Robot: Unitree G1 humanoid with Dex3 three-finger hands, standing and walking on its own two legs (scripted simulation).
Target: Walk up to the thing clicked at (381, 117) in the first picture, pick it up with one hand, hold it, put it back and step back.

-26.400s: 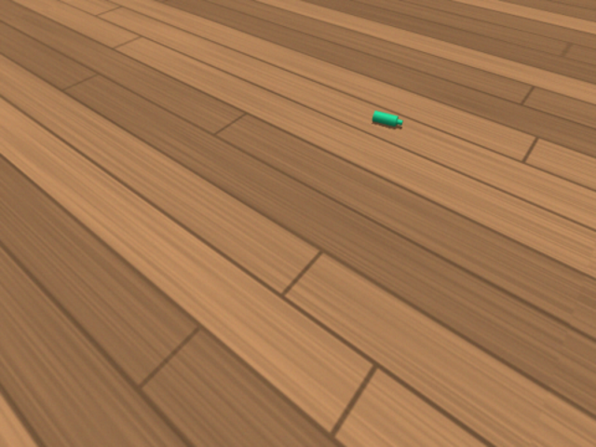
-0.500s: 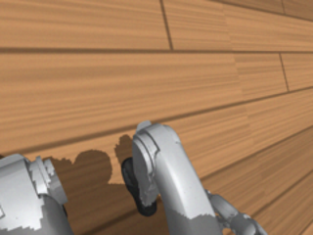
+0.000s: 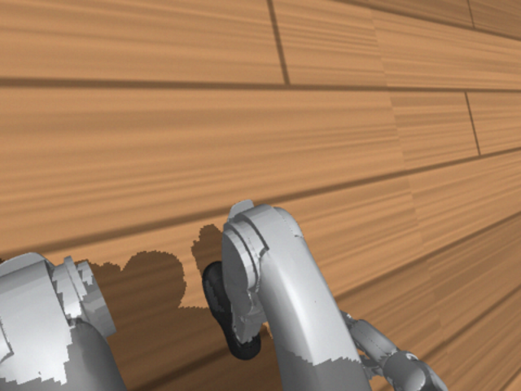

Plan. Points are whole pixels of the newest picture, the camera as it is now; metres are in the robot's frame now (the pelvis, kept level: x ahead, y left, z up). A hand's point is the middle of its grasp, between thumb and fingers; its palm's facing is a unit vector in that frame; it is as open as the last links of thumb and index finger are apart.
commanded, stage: close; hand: left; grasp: from above
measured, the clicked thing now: out of the picture +0.43 +0.39 -0.27
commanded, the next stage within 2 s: settle in 0.84 s
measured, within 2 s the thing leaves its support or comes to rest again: leaves its support in 1.28 s
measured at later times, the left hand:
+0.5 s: hand out of the picture +0.41 +0.38 -0.24, palm faces -0.41 -0.20 -0.89, open 9.1 cm
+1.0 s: hand out of the picture +0.42 +0.38 -0.24, palm faces -0.40 -0.19 -0.90, open 8.7 cm
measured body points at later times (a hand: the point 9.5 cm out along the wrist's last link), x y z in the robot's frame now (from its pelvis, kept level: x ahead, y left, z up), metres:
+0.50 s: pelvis +0.00 +0.00 +0.00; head +0.26 +0.15 +0.33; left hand +0.43 +0.39 -0.19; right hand +0.10 -0.25 -0.06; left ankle +0.07 +0.14 -0.27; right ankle +0.11 -0.12 -0.27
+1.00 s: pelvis +0.00 +0.00 +0.00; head +0.25 +0.15 +0.33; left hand +0.43 +0.39 -0.19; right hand +0.10 -0.24 -0.06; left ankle +0.07 +0.14 -0.27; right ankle +0.11 -0.12 -0.27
